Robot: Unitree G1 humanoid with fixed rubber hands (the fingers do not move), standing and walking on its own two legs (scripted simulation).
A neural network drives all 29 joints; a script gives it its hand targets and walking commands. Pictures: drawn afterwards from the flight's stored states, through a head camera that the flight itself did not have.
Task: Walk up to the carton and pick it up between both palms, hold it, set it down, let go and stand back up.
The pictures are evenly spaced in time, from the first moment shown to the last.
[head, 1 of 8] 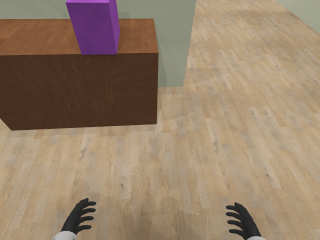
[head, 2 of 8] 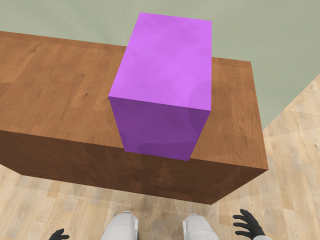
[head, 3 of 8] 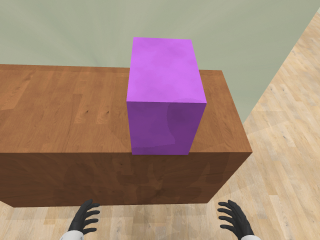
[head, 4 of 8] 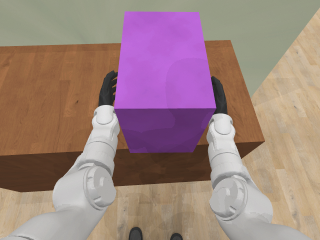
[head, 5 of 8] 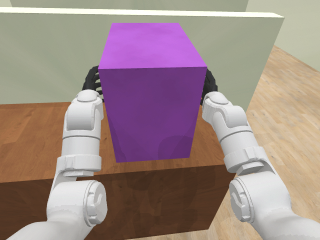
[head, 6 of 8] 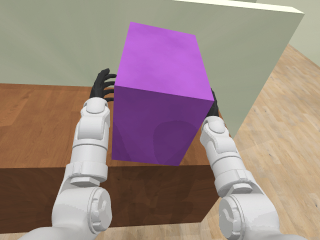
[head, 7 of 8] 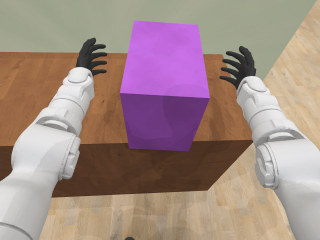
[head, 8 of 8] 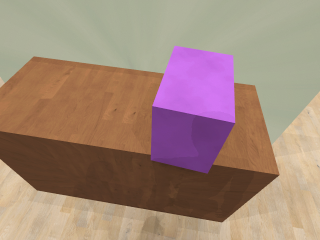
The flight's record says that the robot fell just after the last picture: no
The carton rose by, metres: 0.21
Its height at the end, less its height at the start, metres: +0.00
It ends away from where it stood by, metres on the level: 0.02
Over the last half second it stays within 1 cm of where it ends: yes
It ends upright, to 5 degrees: yes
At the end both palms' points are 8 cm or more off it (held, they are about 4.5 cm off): yes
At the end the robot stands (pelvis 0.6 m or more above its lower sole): yes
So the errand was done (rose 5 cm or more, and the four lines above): yes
